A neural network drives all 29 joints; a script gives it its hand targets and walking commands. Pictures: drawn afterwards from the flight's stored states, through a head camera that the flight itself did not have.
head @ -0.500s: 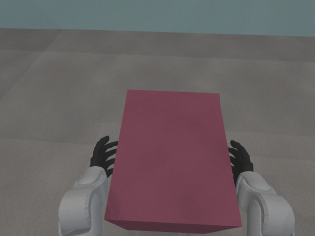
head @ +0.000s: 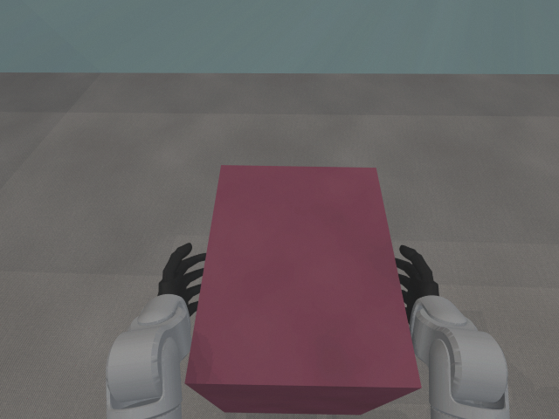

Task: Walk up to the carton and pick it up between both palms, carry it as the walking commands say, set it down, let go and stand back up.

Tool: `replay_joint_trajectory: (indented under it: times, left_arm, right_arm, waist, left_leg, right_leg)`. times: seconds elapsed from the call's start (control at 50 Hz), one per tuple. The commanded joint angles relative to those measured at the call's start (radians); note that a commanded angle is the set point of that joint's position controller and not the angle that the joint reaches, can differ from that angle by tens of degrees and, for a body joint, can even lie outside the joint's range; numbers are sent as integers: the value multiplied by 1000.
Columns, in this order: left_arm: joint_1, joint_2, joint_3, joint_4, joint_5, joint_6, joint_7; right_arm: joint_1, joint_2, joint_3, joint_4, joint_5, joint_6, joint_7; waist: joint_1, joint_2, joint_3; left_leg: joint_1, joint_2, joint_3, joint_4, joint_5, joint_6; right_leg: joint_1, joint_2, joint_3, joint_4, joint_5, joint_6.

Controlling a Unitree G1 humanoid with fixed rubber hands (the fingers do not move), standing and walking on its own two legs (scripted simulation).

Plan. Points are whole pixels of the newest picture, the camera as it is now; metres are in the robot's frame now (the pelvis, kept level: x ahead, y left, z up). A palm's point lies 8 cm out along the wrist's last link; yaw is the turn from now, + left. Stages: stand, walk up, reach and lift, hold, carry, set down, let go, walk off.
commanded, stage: carry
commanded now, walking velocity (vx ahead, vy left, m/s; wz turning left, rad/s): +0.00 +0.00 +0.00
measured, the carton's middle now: (295, 298) +0.29 +0.00 +0.00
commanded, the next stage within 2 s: hold in 1.54 s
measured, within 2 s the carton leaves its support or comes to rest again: neither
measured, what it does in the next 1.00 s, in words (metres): shifts its weight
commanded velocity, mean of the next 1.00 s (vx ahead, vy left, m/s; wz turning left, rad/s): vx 0.00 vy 0.00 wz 0.00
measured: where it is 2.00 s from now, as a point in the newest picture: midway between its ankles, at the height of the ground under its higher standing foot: outside the picture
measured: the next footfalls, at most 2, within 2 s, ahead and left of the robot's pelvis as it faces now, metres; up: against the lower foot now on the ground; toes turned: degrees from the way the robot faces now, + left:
none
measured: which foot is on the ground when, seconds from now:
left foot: down 0.00-1.00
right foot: down 0.00-1.00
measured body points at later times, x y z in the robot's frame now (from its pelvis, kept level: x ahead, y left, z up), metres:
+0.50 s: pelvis -0.04 -0.03 +0.00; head -0.05 -0.03 +0.45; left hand +0.24 +0.13 +0.06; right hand +0.23 -0.19 +0.05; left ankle -0.06 +0.08 -0.73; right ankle -0.02 -0.13 -0.73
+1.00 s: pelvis -0.05 -0.03 +0.01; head -0.04 -0.05 +0.46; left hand +0.25 +0.11 +0.03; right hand +0.24 -0.20 +0.02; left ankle -0.06 +0.08 -0.73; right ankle -0.02 -0.13 -0.73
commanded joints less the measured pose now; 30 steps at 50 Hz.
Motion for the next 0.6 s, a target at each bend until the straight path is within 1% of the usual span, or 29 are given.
replay_joint_trajectory:
  times: [0.0,0.02,0.04,0.06,0.08,0.1,0.12,0.14,0.16,0.2,0.22,0.24,0.26,0.28,0.3,0.32,0.34,0.36,0.38,0.4,0.42,0.44,0.46,0.48,0.5,0.52,0.54,0.56,0.58]
  left_arm:
    - [-436,-793,-642,-93,-243,-57,-115]
    - [-418,-792,-649,-110,-246,-61,-116]
    - [-444,-768,-621,-48,-226,-77,-118]
    - [-454,-806,-657,-113,-253,-83,-120]
    - [-460,-797,-630,-67,-234,-94,-123]
    - [-459,-808,-652,-98,-243,-93,-121]
    - [-427,-773,-612,-28,-217,-108,-126]
    - [-432,-809,-653,-94,-246,-106,-125]
    - [-453,-787,-619,-27,-226,-116,-130]
    - [-442,-794,-615,1,-219,-123,-129]
    - [-446,-755,-592,34,-205,-138,-132]
    - [-414,-698,-522,175,-149,-154,-133]
    - [-442,-763,-587,55,-197,-162,-135]
    - [-426,-765,-590,60,-199,-162,-135]
    - [-451,-735,-558,118,-181,-175,-140]
    - [-472,-747,-548,133,-175,-189,-143]
    - [-506,-804,-588,63,-206,-191,-146]
    - [-477,-766,-567,96,-193,-201,-146]
    - [-472,-729,-508,203,-153,-215,-150]
    - [-476,-708,-481,242,-135,-231,-153]
    - [-477,-766,-543,129,-171,-226,-150]
    - [-471,-701,-477,252,-131,-238,-156]
    - [-474,-700,-471,262,-122,-256,-158]
    - [-494,-677,-432,333,-99,-283,-165]
    - [-525,-702,-467,262,-126,-296,-166]
    - [-524,-735,-485,249,-134,-306,-169]
    - [-525,-702,-451,304,-108,-324,-173]
    - [-536,-716,-455,312,-107,-338,-176]
    - [-549,-668,-401,401,-72,-363,-183]
  right_arm:
    - [-457,729,653,-103,276,-59,126]
    - [-477,726,667,-151,289,-70,126]
    - [-458,704,618,-52,257,-82,130]
    - [-474,747,657,-117,287,-90,132]
    - [-493,734,640,-76,272,-99,136]
    - [-479,743,654,-100,278,-100,135]
    - [-472,717,629,-42,260,-113,137]
    - [-469,745,665,-110,281,-114,135]
    - [-465,720,623,-33,253,-123,138]
    - [-480,718,622,-27,259,-132,141]
    - [-459,694,593,34,236,-144,142]
    - [-466,621,530,137,193,-162,144]
    - [-488,690,595,25,239,-170,145]
    - [-464,696,605,31,241,-168,143]
    - [-466,670,563,105,214,-181,146]
    - [-523,677,568,91,221,-197,148]
    - [-545,731,608,26,251,-196,151]
    - [-514,701,586,66,236,-203,151]
    - [-546,663,543,138,208,-221,153]
    - [-548,648,520,185,189,-233,155]
    - [-576,703,594,47,241,-233,153]
    - [-539,646,521,195,187,-240,155]
    - [-552,647,519,208,186,-258,157]
    - [-563,623,478,273,158,-284,165]
    - [-554,660,503,245,174,-291,169]
    - [-583,688,525,202,191,-305,172]
    - [-575,661,491,271,169,-322,177]
    - [-601,665,489,258,170,-340,180]
    - [-611,629,431,353,133,-365,184]
  waist:
    - [-5,12,-290]
    - [-3,0,-298]
    - [-5,27,-293]
    - [-1,21,-305]
    - [-3,23,-315]
    - [-4,20,-291]
    - [-2,-1,-303]
    - [-2,-17,-299]
    - [-4,-4,-297]
    - [-3,19,-291]
    - [-3,5,-279]
    - [-1,-2,-271]
    - [-3,-8,-279]
    - [-4,-11,-269]
    - [-4,-17,-260]
    - [-4,-33,-241]
    - [-6,-33,-238]
    - [-6,-51,-261]
    - [-5,-51,-248]
    - [-6,-72,-217]
    - [-7,-39,-217]
    - [-6,-61,-204]
    - [-6,-36,-208]
    - [-7,-46,-217]
    - [-7,-58,-210]
    - [-6,-43,-230]
    - [-7,-29,-230]
    - [-8,-22,-227]
    - [-8,-38,-231]
  left_leg:
    - [61,147,-90,-60,582,-17]
    - [61,144,-93,-69,558,-13]
    - [73,152,-96,-78,579,-12]
    - [75,149,-93,-75,585,-11]
    - [88,156,-87,-74,547,-14]
    - [65,156,-95,-76,555,-13]
    - [67,157,-92,-75,510,-12]
    - [53,151,-91,-74,481,-11]
    - [48,148,-85,-75,454,-18]
    - [53,153,-94,-88,462,-11]
    - [43,149,-92,-91,434,-12]
    - [50,155,-96,-93,455,-12]
    - [44,153,-90,-86,416,-16]
    - [53,144,-89,-91,374,-15]
    - [46,146,-87,-92,371,-19]
    - [30,141,-81,-98,328,-23]
    - [35,138,-81,-98,297,-23]
    - [42,137,-87,-98,312,-22]
    - [23,137,-94,-114,275,-14]
    - [5,134,-93,-124,206,-17]
    - [9,135,-96,-141,160,-14]
    - [-3,135,-102,-152,138,-16]
    - [3,135,-99,-142,162,-16]
    - [11,134,-97,-145,181,-21]
    - [13,134,-107,-149,193,-19]
    - [27,137,-99,-149,197,-20]
    - [42,130,-88,-143,183,-23]
    - [34,125,-93,-146,167,-26]
    - [38,127,-98,-157,137,-20]
  right_leg:
    - [180,-84,62,7,532,-79]
    - [185,-87,69,4,529,-84]
    - [166,-79,63,8,477,-83]
    - [168,-83,70,2,462,-83]
    - [165,-81,73,-12,439,-82]
    - [167,-82,70,-14,455,-77]
    - [174,-83,71,-23,434,-80]
    - [180,-91,78,-25,467,-83]
    - [181,-96,79,-29,476,-86]
    - [166,-87,76,-29,428,-88]
    - [159,-95,80,-35,424,-87]
    - [150,-91,81,-34,420,-85]
    - [164,-98,83,-54,435,-82]
    - [141,-105,101,-66,432,-89]
    - [141,-110,98,-64,424,-88]
    - [133,-112,107,-77,429,-89]
    - [132,-117,114,-92,431,-90]
    - [142,-115,108,-81,418,-91]
    - [138,-113,110,-95,351,-83]
    - [110,-115,128,-124,284,-79]
    - [99,-118,141,-150,210,-82]
    - [91,-114,139,-164,163,-79]
    - [102,-114,135,-163,204,-74]
    - [108,-113,130,-154,219,-69]
    - [103,-113,131,-154,213,-75]
    - [114,-109,126,-158,205,-76]
    - [100,-118,141,-169,213,-78]
    - [102,-116,136,-176,195,-78]
    - [93,-112,146,-190,139,-80]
